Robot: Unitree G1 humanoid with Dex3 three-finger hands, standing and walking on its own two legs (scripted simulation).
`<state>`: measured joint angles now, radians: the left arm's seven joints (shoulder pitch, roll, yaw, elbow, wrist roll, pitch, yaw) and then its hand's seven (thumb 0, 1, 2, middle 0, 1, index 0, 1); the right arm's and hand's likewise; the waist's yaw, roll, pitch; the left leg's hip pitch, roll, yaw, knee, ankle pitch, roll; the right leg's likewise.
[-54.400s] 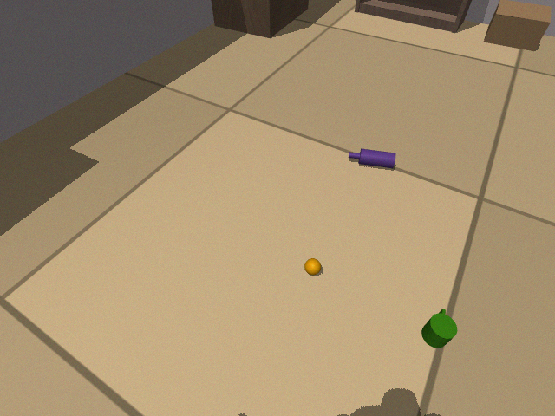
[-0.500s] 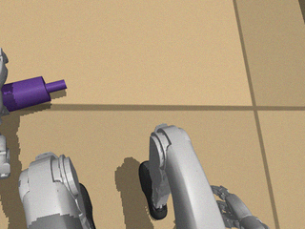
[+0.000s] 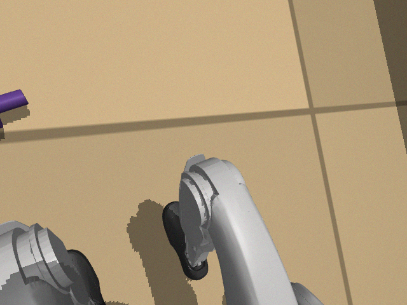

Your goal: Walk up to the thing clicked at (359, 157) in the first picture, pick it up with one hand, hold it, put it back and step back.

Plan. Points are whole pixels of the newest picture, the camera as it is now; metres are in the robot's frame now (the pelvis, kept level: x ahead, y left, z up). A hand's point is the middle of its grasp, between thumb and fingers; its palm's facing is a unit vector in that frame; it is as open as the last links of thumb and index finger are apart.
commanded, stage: rest palm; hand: left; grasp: from above
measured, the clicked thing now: out of the picture +0.49 +0.30 -0.26
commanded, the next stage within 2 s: close in 0.44 s
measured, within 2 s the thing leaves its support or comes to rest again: neither
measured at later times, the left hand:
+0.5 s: hand out of the picture +0.47 +0.32 -0.24, palm faces -0.43 -0.16 -0.89, open 13.8 cm
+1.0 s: hand out of the picture +0.47 +0.32 -0.24, palm faces -0.44 -0.18 -0.88, open 12.7 cm
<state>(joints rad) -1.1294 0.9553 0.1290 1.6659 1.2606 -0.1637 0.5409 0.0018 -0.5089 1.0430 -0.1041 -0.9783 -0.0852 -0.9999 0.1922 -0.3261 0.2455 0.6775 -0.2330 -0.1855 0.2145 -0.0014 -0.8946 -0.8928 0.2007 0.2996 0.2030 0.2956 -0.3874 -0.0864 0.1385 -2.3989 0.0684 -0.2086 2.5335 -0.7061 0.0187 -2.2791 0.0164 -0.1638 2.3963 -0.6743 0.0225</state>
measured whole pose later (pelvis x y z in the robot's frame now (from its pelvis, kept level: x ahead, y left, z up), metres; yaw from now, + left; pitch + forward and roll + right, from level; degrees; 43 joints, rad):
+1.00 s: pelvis +0.00 +0.00 +0.00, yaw -2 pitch +29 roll -14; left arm -1.14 1.04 0.14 1.72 1.23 -0.15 0.52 0.00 -0.30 0.90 -0.22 -0.98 -0.23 -0.97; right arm 0.13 -0.35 0.31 0.64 -0.24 -0.23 0.26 0.00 -0.90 -0.90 0.20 0.30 0.20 0.30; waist -0.41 -0.12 0.19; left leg -2.38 0.07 -0.25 2.55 -0.72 0.02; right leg -2.24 0.03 -0.19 2.38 -0.67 0.03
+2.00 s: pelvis -0.01 +0.00 +0.01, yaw -2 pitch +28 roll -15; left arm -1.14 1.03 0.08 1.73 1.23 -0.16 0.56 0.00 -0.10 0.62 -0.49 -0.76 -0.50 -0.74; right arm 0.13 -0.35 0.33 0.62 -0.24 -0.23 0.25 0.00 -0.90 -0.90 0.20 0.30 0.20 0.30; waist -0.40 -0.13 0.19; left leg -2.37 0.06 -0.26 2.54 -0.71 0.02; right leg -2.22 0.04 -0.21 2.36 -0.66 0.04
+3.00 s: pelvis -0.01 +0.00 +0.03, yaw +3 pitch +33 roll -9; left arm -1.04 0.80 0.07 1.37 1.18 -0.11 0.27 0.00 -0.11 0.49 -0.66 -0.57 -0.67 -0.55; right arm 0.18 -0.32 0.13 0.67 -0.14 -0.06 0.20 0.00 -0.92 -0.90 0.20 0.30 0.20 0.30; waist -0.28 0.00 0.00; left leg -2.34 0.05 -0.16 2.42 -0.67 0.01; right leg -2.24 0.00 -0.13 2.33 -0.66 0.01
